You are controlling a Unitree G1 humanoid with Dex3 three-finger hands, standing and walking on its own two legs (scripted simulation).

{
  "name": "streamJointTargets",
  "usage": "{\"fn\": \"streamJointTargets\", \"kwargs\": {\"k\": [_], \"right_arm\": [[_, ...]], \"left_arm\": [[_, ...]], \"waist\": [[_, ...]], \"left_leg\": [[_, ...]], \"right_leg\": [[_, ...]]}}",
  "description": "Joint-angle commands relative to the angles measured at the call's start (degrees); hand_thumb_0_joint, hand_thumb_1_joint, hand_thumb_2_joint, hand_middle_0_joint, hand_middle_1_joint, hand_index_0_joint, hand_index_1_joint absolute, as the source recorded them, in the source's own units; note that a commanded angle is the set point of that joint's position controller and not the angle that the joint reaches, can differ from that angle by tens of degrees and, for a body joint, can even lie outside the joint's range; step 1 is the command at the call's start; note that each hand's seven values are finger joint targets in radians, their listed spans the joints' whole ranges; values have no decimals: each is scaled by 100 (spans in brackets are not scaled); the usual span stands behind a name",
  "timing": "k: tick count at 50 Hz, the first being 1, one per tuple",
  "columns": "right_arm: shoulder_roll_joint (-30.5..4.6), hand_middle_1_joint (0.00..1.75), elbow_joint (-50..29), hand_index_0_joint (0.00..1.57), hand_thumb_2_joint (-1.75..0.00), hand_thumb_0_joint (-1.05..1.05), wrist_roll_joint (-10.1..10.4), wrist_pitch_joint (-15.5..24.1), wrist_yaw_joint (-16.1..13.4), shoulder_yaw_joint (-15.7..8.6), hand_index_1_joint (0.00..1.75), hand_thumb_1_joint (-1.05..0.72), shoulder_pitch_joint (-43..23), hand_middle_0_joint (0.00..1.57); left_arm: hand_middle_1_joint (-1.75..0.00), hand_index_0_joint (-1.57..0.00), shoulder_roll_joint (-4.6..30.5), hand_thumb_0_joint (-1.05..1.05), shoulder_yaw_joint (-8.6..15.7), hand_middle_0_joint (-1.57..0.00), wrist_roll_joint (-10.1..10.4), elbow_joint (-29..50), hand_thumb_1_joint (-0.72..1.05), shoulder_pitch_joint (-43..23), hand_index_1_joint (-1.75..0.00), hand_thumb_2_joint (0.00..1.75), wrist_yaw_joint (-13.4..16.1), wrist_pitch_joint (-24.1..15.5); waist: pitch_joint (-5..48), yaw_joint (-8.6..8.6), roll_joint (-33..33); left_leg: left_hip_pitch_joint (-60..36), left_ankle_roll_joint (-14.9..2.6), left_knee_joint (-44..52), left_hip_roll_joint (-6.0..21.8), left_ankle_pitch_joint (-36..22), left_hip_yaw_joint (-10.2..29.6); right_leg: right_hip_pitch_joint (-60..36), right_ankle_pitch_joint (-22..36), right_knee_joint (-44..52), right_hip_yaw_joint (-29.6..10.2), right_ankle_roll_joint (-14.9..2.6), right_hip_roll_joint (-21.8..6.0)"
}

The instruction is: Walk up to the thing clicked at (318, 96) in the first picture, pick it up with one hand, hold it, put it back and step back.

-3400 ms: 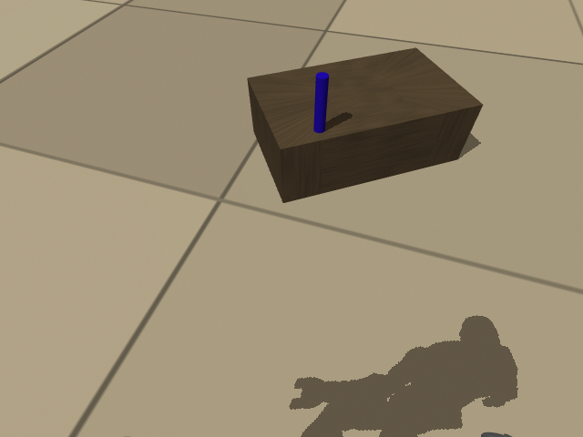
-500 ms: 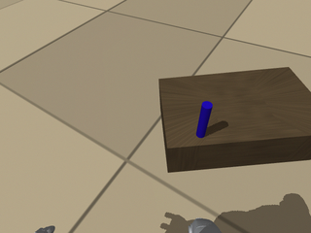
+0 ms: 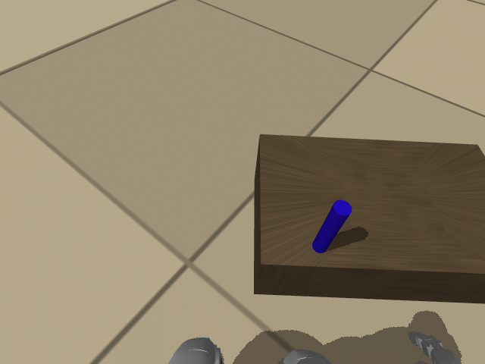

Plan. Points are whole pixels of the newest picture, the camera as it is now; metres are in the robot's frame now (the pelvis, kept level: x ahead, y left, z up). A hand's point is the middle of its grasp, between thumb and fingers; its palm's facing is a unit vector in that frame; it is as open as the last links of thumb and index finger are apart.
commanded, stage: walk up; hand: right
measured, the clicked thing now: (329, 229) +0.49 -0.24 -0.30
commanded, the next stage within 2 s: none
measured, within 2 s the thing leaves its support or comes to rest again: neither
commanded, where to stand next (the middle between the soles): +0.12 -0.02 m, yaw -1 degrees
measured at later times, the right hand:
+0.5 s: hand out of the picture +0.10 -0.29 -0.16, palm faces -0.03 +0.95 -0.31, open 7.4 cm
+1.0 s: hand out of the picture +0.12 -0.28 -0.14, palm faces -0.04 +0.94 -0.35, open 7.4 cm
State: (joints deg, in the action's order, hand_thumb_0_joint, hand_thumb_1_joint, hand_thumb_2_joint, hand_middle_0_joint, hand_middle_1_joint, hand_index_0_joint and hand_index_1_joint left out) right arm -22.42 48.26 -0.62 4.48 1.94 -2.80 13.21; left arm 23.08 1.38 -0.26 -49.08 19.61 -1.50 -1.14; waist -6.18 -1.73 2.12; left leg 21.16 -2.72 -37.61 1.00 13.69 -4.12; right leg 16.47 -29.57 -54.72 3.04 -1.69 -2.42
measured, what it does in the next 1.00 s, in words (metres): steps on the spot: right foot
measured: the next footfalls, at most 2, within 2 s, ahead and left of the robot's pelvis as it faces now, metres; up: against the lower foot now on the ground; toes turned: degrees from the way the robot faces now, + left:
right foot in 0.28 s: +0.12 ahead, -0.17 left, +0.00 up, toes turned -1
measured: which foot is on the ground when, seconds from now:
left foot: down 0.00-1.00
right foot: up 0.00-0.26, down 0.28-1.00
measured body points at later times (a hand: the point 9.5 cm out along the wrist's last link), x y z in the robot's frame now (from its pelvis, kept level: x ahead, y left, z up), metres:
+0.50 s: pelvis +0.01 -0.03 +0.00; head +0.04 -0.06 +0.45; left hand +0.10 +0.28 -0.10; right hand +0.10 -0.34 -0.14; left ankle +0.02 +0.11 -0.71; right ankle +0.09 -0.17 -0.72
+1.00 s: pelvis +0.04 -0.02 +0.02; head +0.05 -0.02 +0.47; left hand +0.10 +0.29 -0.11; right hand +0.12 -0.33 -0.11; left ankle +0.02 +0.11 -0.72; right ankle +0.09 -0.17 -0.72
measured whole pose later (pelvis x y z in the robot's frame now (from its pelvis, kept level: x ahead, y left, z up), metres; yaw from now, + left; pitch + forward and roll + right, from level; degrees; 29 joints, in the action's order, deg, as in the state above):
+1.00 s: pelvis +0.04 -0.02 +0.02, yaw +0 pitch -2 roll +0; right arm -21.1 63.7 -0.4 0.8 0.9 -0.6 7.5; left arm 20.6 0.1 -0.3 -64.9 7.3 -1.1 -1.0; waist -2.2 -0.8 -0.3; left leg 9.1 1.2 -28.0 1.9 17.4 0.0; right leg 14.4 -9.9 -25.9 0.6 2.3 -2.9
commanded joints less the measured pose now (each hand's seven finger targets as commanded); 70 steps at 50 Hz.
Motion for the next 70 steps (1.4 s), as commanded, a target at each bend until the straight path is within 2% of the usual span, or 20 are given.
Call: {"fn": "streamJointTargets", "kwargs": {"k": [1,2,5,10,13,14,15,16,17,20,26,27,28,29,30,32,35,41,51,70], "right_arm": [[-1554,30,-290,20,-90,0,82,58,-228,-428,30,-90,601,20],[-1467,30,-295,20,-90,0,102,78,-243,-377,30,-90,481,20],[-1385,30,-328,20,-90,0,50,45,-250,-307,30,-90,140,20],[-1351,30,-343,20,-90,0,1,-131,-223,-229,30,-90,-165,20],[-1266,30,-350,20,-90,0,100,-310,-190,-201,30,-90,-516,20],[-1077,30,-337,20,-90,0,132,-368,-185,-137,30,-90,-511,20],[-852,30,-325,20,-90,0,146,-407,-180,-73,30,-90,-380,20],[-587,30,-211,20,-90,0,149,-462,-179,15,30,-90,-146,20],[-1009,30,-68,20,-90,0,87,-518,-239,-140,30,-90,-229,20],[-1149,30,245,20,-90,0,141,-513,-183,-188,30,-90,-264,20],[-976,30,771,20,-90,0,21,-395,-166,-122,30,-90,44,20],[-1093,30,851,20,-90,0,-46,-346,-198,-167,30,-90,116,20],[-1349,30,851,20,-90,0,-112,-296,-218,-203,30,-90,5,20],[-1591,30,745,20,-90,0,-62,-295,-194,-219,30,-90,-596,20],[-1601,30,713,20,-90,0,-32,-316,-172,-199,30,-90,-871,20],[-1238,30,736,20,-90,0,-39,-304,-150,-42,30,-90,-1042,20],[-1143,30,920,20,-90,0,-33,-235,-147,0,30,-90,-839,20],[-1179,30,1125,20,-90,0,-30,-309,-153,-12,30,-90,-801,20],[-1120,30,1292,20,-90,0,61,-257,-229,-42,30,-90,-839,20],[-1013,30,1349,20,-90,0,40,-340,-205,-42,30,-90,-1187,20]], "left_arm": [[-30,-20,1266,0,376,-20,26,375,90,160,-30,90,140,-88],[-30,-20,1208,0,373,-20,44,281,90,324,-30,90,111,-68],[-30,-20,1014,0,343,-20,53,89,90,410,-30,90,102,-31],[-30,-20,934,0,340,-20,73,-58,90,-52,-30,90,187,-102],[-30,-20,1043,0,369,-20,28,-283,90,126,-30,90,254,-173],[-30,-20,1175,0,402,-20,-20,-282,90,44,-30,90,269,-201],[-30,-20,1444,0,455,-20,-94,-216,90,-131,-30,90,284,-235],[-30,-20,1579,0,441,-20,-110,-97,90,-528,-30,90,279,-283],[-30,-20,1889,0,467,-20,-71,-72,90,-903,-30,90,292,-252],[-30,-20,1511,0,372,-20,-106,-92,90,-1109,-30,90,285,-230],[-30,-20,1325,0,319,-20,-96,-218,90,-1377,-30,90,217,-94],[-30,-20,1161,0,261,-20,-64,-219,90,-1436,-30,90,196,-63],[-30,-20,909,0,201,-20,-10,-221,90,-1356,-30,90,177,-46],[-30,-20,926,0,194,-20,21,-347,90,-1440,-30,90,183,-15],[-30,-20,1110,0,271,-20,-20,-502,90,-1417,-30,90,192,-7],[-30,-20,1020,0,246,-20,-32,-638,90,-1254,-30,90,145,-62],[-30,-20,1044,0,246,-20,17,-772,90,-1358,-30,90,159,-110],[-30,-20,1107,0,177,-20,-16,-978,90,-1586,-30,90,126,-99],[-30,-20,978,0,104,-20,50,-1252,90,-1629,-30,90,172,-163],[-30,-20,941,0,131,-20,-30,-1328,90,-1963,-30,90,199,-115]], "waist": [[389,272,-645],[360,153,-733],[433,65,-1119],[606,166,-1346],[886,-63,-970],[852,-114,-599],[855,-12,225],[637,199,750],[525,126,955],[441,189,888],[918,231,943],[955,286,657],[934,196,-155],[598,72,-633],[352,0,-612],[243,-171,-452],[533,-32,-663],[153,55,-540],[1062,147,-249],[869,161,-121]], "left_leg": [[-1351,-1057,1843,1787,-1585,2321],[-1170,-810,1780,1547,-2015,1736],[-775,-874,1618,1265,-2156,1040],[-340,-960,1074,1227,-2639,834],[-13,-633,350,946,-1321,705],[257,-375,100,775,-480,627],[565,-123,-441,438,366,395],[558,139,-823,76,1403,369],[175,120,-1386,130,2020,543],[0,99,-1128,178,1595,643],[-959,172,906,-87,822,229],[-1209,107,1224,116,614,550],[-1154,-73,1698,729,949,1569],[-425,-361,2036,1208,2118,2245],[371,-498,2166,1331,2665,2176],[421,-253,1867,805,2113,1343],[89,23,1632,561,909,1128],[-144,26,1835,563,1599,1138],[-1324,72,1581,594,-1370,798],[-1377,150,2059,555,-1145,734]], "right_leg": [[1482,116,-963,-842,-98,-164],[1268,369,-720,-808,-73,-213],[819,783,-79,-429,72,-170],[104,1256,1121,-73,205,-36],[-751,2192,2234,42,108,170],[-887,2222,2493,-191,16,40],[-851,2158,2849,-1249,-208,-704],[-318,1870,3579,-2665,-633,-1756],[393,1650,3634,-2892,-1207,-2105],[367,1593,3405,-1931,-824,-1372],[273,864,2911,-1255,-504,-919],[515,757,2672,-1126,-312,-850],[719,607,2201,-843,-75,-524],[654,390,2041,-303,70,-32],[12,375,1763,-300,58,-10],[-376,834,2432,-434,6,-91],[-702,1601,2788,-681,-69,-264],[-234,631,3325,-869,-67,-304],[-934,3509,3145,-598,2,-523],[-1199,3171,3482,-556,134,-543]]}}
